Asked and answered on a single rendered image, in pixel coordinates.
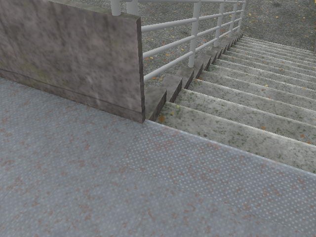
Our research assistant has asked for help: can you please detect stairs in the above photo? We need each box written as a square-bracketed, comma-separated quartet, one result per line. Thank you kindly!
[155, 36, 316, 174]

